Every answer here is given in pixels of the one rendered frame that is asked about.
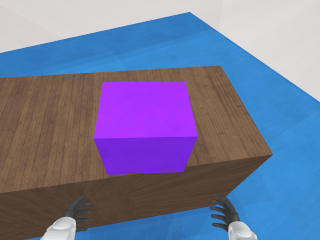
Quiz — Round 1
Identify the carton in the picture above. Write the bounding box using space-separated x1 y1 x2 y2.
94 82 198 175

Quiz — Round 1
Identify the left robot forearm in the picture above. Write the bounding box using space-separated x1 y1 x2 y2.
40 217 76 240

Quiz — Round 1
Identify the robot right hand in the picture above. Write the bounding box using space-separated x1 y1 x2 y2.
210 194 241 232

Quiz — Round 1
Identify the robot left hand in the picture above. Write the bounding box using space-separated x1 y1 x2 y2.
62 194 93 233

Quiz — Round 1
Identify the right robot forearm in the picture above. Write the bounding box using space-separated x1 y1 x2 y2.
228 221 258 240

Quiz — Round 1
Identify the pedestal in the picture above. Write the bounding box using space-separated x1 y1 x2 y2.
0 65 273 240

